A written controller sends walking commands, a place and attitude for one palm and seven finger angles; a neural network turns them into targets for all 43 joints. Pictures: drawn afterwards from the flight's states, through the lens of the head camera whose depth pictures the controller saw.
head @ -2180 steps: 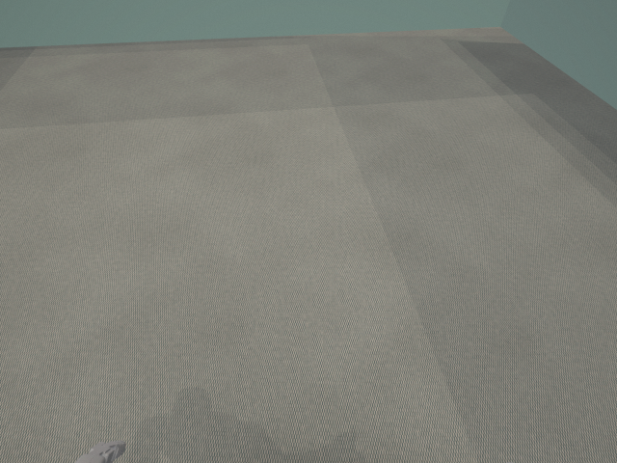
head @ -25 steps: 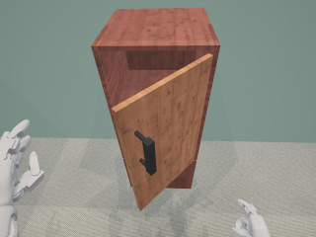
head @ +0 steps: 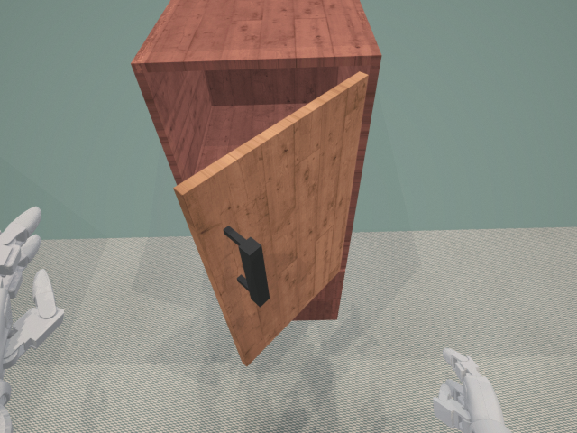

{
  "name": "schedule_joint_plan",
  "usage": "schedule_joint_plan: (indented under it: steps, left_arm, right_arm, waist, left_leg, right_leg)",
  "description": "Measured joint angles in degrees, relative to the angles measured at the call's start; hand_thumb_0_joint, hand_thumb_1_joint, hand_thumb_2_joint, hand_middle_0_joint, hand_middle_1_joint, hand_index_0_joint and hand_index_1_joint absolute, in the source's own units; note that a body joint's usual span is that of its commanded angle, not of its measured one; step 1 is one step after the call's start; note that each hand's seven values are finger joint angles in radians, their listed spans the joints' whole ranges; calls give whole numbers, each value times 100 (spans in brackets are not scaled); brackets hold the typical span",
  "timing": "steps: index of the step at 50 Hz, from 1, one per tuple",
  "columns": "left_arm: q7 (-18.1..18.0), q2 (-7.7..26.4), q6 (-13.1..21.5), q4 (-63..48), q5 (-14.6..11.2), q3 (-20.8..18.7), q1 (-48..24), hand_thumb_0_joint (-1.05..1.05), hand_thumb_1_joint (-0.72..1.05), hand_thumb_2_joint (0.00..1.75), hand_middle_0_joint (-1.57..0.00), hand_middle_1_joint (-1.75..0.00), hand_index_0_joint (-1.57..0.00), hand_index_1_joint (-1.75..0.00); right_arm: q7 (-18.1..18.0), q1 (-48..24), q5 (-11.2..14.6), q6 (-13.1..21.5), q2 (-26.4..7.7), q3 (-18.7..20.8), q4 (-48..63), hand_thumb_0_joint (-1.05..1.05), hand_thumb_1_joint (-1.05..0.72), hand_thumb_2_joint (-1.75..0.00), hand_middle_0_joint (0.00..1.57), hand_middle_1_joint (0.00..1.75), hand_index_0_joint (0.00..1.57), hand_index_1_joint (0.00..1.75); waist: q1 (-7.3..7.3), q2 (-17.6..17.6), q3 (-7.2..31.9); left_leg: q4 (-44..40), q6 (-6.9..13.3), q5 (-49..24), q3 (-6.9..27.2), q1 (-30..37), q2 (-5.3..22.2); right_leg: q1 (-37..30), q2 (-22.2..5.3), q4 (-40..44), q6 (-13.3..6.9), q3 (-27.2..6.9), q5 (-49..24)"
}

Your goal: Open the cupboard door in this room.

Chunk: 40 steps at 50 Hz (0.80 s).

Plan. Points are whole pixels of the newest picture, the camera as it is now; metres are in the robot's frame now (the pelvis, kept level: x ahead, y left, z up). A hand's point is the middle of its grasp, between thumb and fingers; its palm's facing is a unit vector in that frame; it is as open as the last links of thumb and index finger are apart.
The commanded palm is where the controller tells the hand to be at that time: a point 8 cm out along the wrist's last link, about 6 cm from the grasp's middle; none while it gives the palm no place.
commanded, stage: step back with the hand held close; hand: left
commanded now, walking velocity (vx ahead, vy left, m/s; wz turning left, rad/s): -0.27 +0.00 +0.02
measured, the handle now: (246, 267) +0.34 +0.10 +0.03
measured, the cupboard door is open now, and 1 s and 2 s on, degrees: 46 46 46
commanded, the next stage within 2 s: stop stepping back and stand still in 0.98 s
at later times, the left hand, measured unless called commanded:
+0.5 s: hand out of the picture +0.09 +0.32 +0.15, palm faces +0.44 -0.74 -0.51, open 7.4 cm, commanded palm +0.02 +0.35 +0.17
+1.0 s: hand out of the picture -0.03 +0.32 +0.17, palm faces +0.33 -0.83 -0.45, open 7.4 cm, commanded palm -0.10 +0.37 +0.17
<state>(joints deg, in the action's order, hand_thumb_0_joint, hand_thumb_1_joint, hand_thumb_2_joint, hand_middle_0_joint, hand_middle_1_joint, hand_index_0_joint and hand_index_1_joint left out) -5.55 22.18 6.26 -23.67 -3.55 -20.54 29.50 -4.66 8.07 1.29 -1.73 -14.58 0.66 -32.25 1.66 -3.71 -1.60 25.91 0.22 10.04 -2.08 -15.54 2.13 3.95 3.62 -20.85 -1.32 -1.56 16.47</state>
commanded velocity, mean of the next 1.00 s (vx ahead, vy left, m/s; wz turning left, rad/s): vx -0.33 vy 0.00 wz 0.02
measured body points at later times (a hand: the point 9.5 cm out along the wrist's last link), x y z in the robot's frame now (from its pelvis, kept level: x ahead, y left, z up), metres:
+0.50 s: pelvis -0.10 +0.05 -0.01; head -0.07 +0.05 +0.43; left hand +0.06 +0.36 +0.18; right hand +0.09 -0.18 -0.09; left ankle +0.04 +0.12 -0.74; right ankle -0.14 -0.07 -0.74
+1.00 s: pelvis -0.24 +0.07 +0.00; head -0.21 +0.10 +0.45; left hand -0.05 +0.36 +0.20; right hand -0.06 -0.16 -0.07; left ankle -0.09 +0.14 -0.74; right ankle -0.36 -0.05 -0.68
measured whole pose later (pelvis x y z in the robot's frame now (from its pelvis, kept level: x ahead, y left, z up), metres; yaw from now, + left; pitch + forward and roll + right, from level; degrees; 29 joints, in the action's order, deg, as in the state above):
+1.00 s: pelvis -0.24 +0.07 +0.00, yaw -1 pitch +3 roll -4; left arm -8.9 27.7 8.8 -36.9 -5.0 -24.3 32.9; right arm -2.4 9.3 -0.9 6.1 -9.5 -0.5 -33.8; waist -0.6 -0.2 -0.2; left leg 16.6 3.4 -3.6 -2.8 -25.0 2.4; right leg 14.5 4.9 -47.8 -0.2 1.9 29.4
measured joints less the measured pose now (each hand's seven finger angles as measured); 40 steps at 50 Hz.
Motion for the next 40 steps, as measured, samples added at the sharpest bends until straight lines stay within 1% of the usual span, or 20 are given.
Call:
schedule_joint_plan:
  steps: [4,8,11,18,21,23,25,26,27,29,30,31,32,33,34,35,36,37,38,40]
  left_arm:
    - [-1,147,-87,-271,-11,23,187,2,89,90,-21,-30,-21,-30]
    - [-56,391,-36,-559,-44,-147,277,2,89,90,-21,-30,-21,-30]
    - [-113,486,45,-676,-61,-278,309,2,89,90,-21,-30,-21,-30]
    - [-193,432,267,-699,-4,-389,390,2,89,90,-21,-30,-21,-30]
    - [-198,362,308,-594,80,-412,276,2,89,90,-21,-30,-21,-30]
    - [-201,343,312,-558,98,-446,204,2,89,90,-21,-30,-21,-30]
    - [-222,327,323,-637,71,-509,211,2,89,90,-21,-30,-21,-30]
    - [-232,234,342,-682,43,-486,209,2,89,90,-21,-30,-21,-30]
    - [-255,150,372,-743,11,-440,247,2,89,90,-21,-30,-21,-30]
    - [-295,39,431,-867,-2,-309,385,2,89,90,-21,-30,-21,-30]
    - [-300,11,443,-918,15,-252,453,2,89,90,-21,-30,-21,-30]
    - [-301,5,448,-950,30,-211,503,2,89,90,-21,-30,-21,-30]
    - [-308,17,441,-966,40,-190,522,2,89,90,-21,-30,-21,-30]
    - [-316,43,421,-979,40,-183,495,2,89,90,-21,-30,-21,-30]
    - [-321,93,398,-942,45,-180,344,2,89,90,-21,-30,-21,-30]
    - [-331,159,374,-849,50,-190,105,2,89,90,-21,-30,-21,-30]
    - [-346,216,371,-727,51,-214,-129,2,89,90,-21,-30,-21,-30]
    - [-355,260,377,-606,42,-254,-298,2,89,90,-21,-30,-21,-30]
    - [-358,295,362,-525,24,-300,-392,2,89,90,-21,-30,-21,-30]
    - [-360,350,307,-539,-15,-364,-415,2,89,90,-21,-30,-21,-30]
  right_arm:
    - [-30,-18,33,-132,28,44,155,1,-90,-90,20,29,20,30]
    - [-32,19,42,-176,107,40,262,1,-90,-90,20,29,20,30]
    - [-11,63,36,-143,147,24,297,1,-90,-90,20,29,20,30]
    - [5,230,-3,104,197,-48,301,1,-90,-90,20,29,20,30]
    - [4,308,-29,235,227,-57,278,1,-90,-90,20,29,20,30]
    - [23,366,-40,301,264,-59,232,1,-90,-90,20,29,20,30]
    - [63,383,-50,363,297,-72,188,1,-90,-90,20,30,20,30]
    - [84,333,-62,385,269,-63,128,1,-90,-90,20,30,20,30]
    - [110,284,-72,400,244,-51,53,1,-90,-90,20,30,20,30]
    - [161,260,-71,409,235,-27,-119,1,-90,-90,20,30,20,30]
    - [168,282,-67,402,251,-25,-197,1,-90,-90,20,30,20,30]
    - [156,315,-73,392,273,-32,-257,1,-90,-90,20,30,20,30]
    - [128,351,-80,384,292,-48,-286,2,-90,-90,20,30,20,30]
    - [89,390,-81,389,283,-72,-267,2,-90,-90,20,30,20,30]
    - [41,372,-82,413,283,-70,-263,2,-90,-90,20,30,20,30]
    - [3,292,-92,440,314,-60,-285,2,-90,-90,20,30,20,30]
    - [-7,187,-97,485,344,-58,-301,2,-90,-90,20,30,20,30]
    - [4,84,-124,541,374,-63,-300,2,-90,-90,20,30,20,30]
    - [29,4,-165,602,405,-72,-276,2,-90,-90,20,30,20,30]
    - [104,-81,-207,713,462,-93,-192,2,-90,-90,20,30,20,30]
  waist:
    - [-73,113,-87]
    - [-127,253,-140]
    - [-158,287,-144]
    - [-192,233,-132]
    - [-198,163,-173]
    - [-193,160,-135]
    - [-141,241,-68]
    - [-105,163,-110]
    - [-77,93,-162]
    - [37,87,-182]
    - [91,141,-137]
    - [123,208,-64]
    - [133,268,19]
    - [120,275,97]
    - [65,308,105]
    - [51,398,10]
    - [75,463,-116]
    - [74,478,-209]
    - [35,454,-267]
    - [-69,375,-330]
  left_leg:
    - [11,63,-60,-101,-92,-20]
    - [60,123,-140,-142,-219,-33]
    - [117,179,-206,-150,-335,-35]
    - [196,350,-420,-133,-602,-125]
    - [243,410,-441,-55,-780,-187]
    - [267,423,-375,-53,-966,-231]
    - [317,372,-256,-145,-1228,-298]
    - [385,308,-127,-126,-1329,-265]
    - [505,208,90,-86,-1407,-245]
    - [1132,59,453,29,-1441,-286]
    - [1429,24,605,71,-1362,-322]
    - [1547,4,696,95,-1201,-343]
    - [1396,-3,650,109,-954,-334]
    - [1020,6,290,148,-658,-273]
    - [771,167,220,149,-566,-307]
    - [705,293,178,114,-567,-389]
    - [630,374,116,51,-539,-424]
    - [531,416,26,-3,-522,-411]
    - [418,433,-86,-25,-522,-370]
    - [175,441,-337,-24,-531,-260]
  right_leg:
    - [179,-38,-141,49,-84,-21]
    - [347,-58,-262,96,-114,-68]
    - [460,-63,-314,147,-116,-139]
    - [788,-134,-585,259,-81,-221]
    - [938,-69,-1062,216,-16,-6]
    - [876,-4,-1237,160,59,150]
    - [774,-2,-1006,15,43,485]
    - [831,28,-964,-24,73,439]
    - [858,50,-930,-17,102,316]
    - [878,31,-903,46,45,119]
    - [893,-2,-907,84,-16,84]
    - [913,-39,-906,121,-75,66]
    - [950,-67,-916,159,-120,56]
    - [1019,-60,-965,198,-131,58]
    - [1118,-99,-1062,240,-111,73]
    - [1221,-159,-1256,246,-152,133]
    - [1346,-163,-1553,235,-216,399]
    - [1505,-114,-1938,226,-250,749]
    - [1667,-33,-2358,218,-256,1011]
    - [1889,113,-3048,220,-204,1154]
